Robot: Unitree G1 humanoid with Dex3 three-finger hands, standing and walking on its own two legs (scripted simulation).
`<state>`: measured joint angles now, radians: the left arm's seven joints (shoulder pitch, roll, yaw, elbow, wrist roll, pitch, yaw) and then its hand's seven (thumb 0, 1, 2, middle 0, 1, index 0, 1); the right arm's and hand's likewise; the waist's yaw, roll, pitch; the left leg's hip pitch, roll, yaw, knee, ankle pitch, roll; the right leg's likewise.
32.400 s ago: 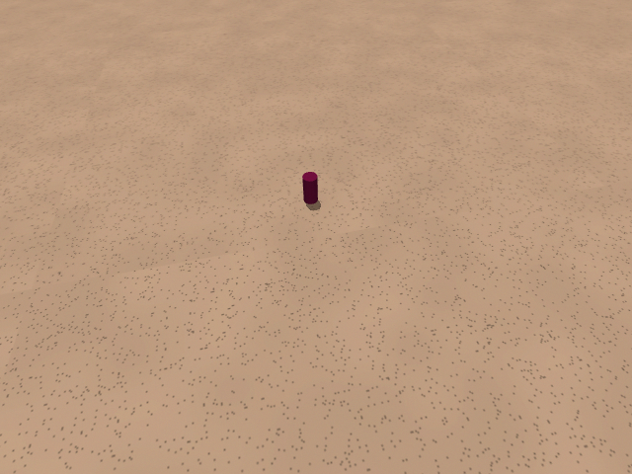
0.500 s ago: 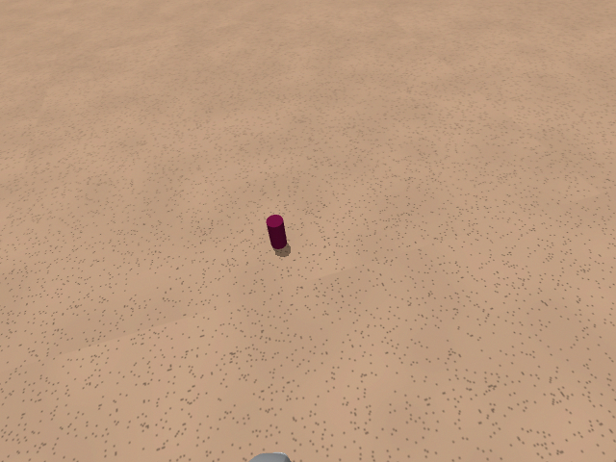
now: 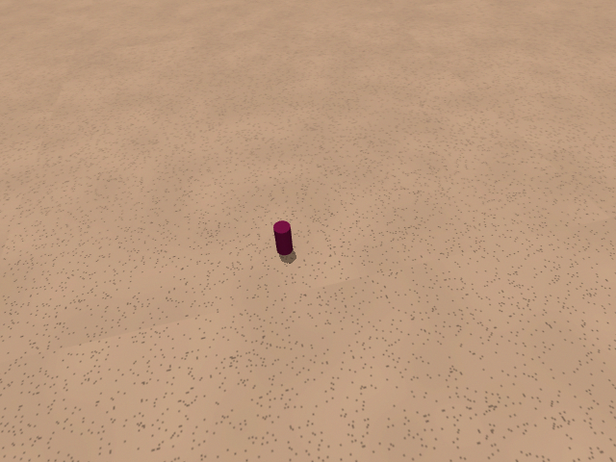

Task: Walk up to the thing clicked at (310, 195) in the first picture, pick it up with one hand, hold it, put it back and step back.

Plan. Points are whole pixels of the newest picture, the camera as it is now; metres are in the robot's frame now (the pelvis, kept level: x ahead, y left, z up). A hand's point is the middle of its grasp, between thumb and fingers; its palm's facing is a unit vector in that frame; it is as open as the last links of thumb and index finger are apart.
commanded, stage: step back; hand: left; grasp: from the side
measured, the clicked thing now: (283, 238) +1.05 +0.15 -0.70
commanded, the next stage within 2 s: stand in 0.42 s
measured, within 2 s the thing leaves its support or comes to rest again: neither
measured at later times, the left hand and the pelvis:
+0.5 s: hand out of the picture +0.11 +0.27 -0.14, palm faces -0.03 -0.93 -0.36, open 7.4 cm; pelvis +0.02 +0.01 +0.01, yaw -2 degrees
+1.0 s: hand out of the picture +0.12 +0.26 -0.14, palm faces -0.07 -0.94 -0.34, open 7.4 cm; pelvis +0.03 +0.01 +0.02, yaw -2 degrees
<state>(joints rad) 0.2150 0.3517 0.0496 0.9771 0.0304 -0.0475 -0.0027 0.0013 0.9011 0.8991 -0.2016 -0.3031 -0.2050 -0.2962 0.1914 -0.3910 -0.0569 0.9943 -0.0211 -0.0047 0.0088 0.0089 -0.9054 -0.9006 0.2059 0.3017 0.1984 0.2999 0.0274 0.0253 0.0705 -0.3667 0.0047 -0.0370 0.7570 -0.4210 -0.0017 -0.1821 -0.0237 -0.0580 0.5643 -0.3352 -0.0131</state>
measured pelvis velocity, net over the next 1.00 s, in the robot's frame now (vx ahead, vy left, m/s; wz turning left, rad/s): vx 0.03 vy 0.01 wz -0.04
